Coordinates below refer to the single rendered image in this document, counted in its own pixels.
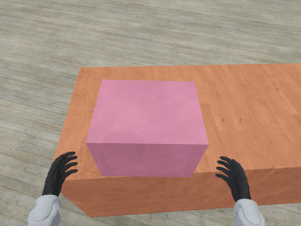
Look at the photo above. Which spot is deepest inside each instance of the carton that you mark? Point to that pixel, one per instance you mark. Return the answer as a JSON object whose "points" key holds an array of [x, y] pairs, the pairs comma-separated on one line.
{"points": [[147, 128]]}

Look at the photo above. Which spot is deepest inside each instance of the pedestal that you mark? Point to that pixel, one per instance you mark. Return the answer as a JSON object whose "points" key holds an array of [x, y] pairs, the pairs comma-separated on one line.
{"points": [[251, 113]]}

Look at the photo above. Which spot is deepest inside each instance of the robot right forearm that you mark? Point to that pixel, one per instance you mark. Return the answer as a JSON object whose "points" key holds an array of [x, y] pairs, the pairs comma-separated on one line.
{"points": [[247, 213]]}

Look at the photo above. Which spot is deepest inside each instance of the robot right hand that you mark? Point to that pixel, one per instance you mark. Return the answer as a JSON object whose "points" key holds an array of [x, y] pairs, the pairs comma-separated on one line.
{"points": [[237, 180]]}

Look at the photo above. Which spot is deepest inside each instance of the robot left forearm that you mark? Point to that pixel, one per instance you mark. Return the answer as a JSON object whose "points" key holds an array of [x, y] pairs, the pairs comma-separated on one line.
{"points": [[45, 212]]}

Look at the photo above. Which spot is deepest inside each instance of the robot left hand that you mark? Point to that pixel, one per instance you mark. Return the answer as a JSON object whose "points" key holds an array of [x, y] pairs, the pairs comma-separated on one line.
{"points": [[57, 175]]}

